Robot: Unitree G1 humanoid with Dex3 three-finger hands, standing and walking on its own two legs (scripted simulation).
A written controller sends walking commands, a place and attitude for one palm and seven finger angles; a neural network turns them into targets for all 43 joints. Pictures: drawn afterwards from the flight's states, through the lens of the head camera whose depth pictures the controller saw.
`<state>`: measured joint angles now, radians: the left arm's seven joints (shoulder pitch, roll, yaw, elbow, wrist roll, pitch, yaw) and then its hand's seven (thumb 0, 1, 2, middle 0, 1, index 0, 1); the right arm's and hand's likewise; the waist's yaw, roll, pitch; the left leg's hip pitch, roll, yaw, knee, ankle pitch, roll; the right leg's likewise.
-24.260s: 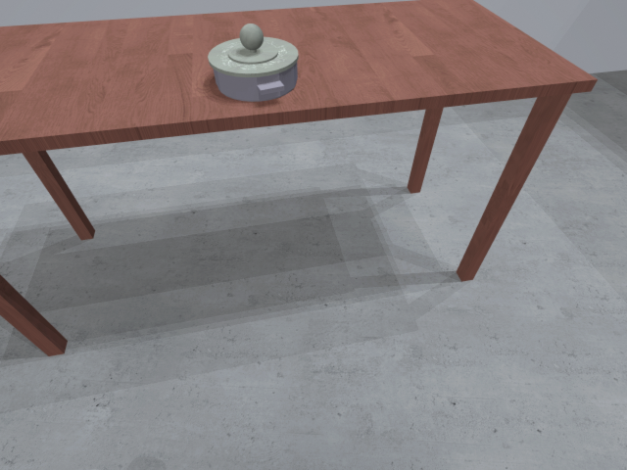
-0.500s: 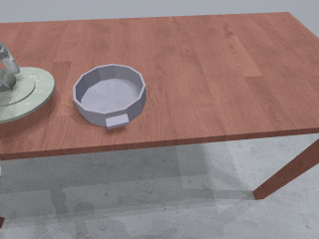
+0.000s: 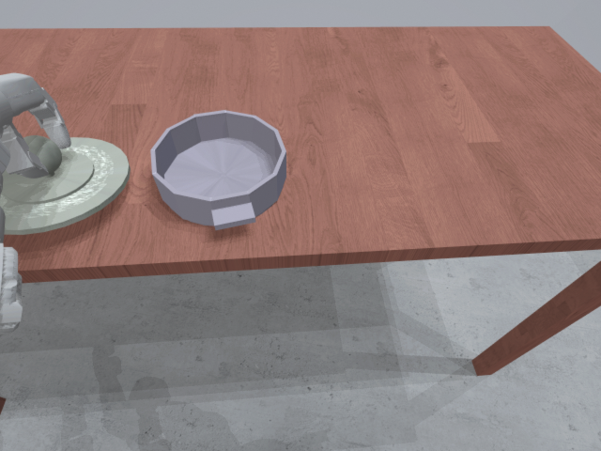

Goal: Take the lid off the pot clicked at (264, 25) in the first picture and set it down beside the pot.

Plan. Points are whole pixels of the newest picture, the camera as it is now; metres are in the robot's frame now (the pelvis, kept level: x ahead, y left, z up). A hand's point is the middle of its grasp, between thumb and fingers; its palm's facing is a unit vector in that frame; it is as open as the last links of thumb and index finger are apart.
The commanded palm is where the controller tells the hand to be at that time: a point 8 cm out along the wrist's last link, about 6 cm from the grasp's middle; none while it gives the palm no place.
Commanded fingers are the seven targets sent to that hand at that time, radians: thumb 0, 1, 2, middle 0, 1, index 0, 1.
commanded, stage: lower the lid onto the table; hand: left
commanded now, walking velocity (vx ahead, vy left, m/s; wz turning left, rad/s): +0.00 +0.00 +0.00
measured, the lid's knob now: (38, 155) +0.46 +0.33 +0.14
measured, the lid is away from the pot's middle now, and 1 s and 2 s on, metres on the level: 0.23 0.23 0.23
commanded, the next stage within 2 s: open the fingers wide in 0.24 s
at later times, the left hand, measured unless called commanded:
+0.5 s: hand (35, 151) +0.46 +0.32 +0.15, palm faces -0.36 -0.10 -0.93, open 8.1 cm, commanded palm +0.46 +0.33 +0.22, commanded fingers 0.00 0.39 1.00 -0.76 -0.98 -0.76 -0.98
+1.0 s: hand (24, 151) +0.45 +0.33 +0.16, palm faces -0.36 -0.09 -0.93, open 8.6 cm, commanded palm +0.46 +0.33 +0.22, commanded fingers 0.00 -0.04 0.94 -0.55 -0.66 -0.55 -0.66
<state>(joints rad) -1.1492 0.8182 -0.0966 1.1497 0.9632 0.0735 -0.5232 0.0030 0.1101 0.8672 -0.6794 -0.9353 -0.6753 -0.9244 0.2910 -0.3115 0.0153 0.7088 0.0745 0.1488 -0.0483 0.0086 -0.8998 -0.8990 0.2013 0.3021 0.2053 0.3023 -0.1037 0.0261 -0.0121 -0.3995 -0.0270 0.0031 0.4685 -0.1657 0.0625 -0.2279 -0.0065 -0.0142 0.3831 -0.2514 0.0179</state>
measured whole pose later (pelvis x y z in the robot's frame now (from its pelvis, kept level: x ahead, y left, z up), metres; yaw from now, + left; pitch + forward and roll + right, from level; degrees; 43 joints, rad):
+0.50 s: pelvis +0.01 +0.00 -0.01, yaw -2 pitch +8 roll -2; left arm -1.01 0.87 -0.02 1.03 0.97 -0.06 -0.47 0.02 0.11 0.86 -0.68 -0.94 -0.67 -0.95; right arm 0.34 -0.31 -0.01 0.68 0.08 0.21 -0.04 0.01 -0.90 -0.90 0.20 0.30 0.20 0.30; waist -0.11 0.03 -0.04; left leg -0.47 -0.01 0.03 0.54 -0.21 0.07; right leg -0.30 0.00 0.01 0.44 -0.28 0.02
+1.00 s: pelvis +0.00 +0.01 -0.01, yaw -1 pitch +8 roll -3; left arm -1.09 0.87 -0.08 1.06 0.98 -0.05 -0.48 0.00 0.11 0.95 -0.63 -0.79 -0.61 -0.77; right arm 0.29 -0.30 0.01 0.66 0.09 0.24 -0.05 0.01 -0.90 -0.90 0.20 0.30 0.21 0.30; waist -0.10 0.02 -0.03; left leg -0.51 -0.02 0.01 0.57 -0.21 0.07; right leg -0.33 0.00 0.00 0.48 -0.29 0.02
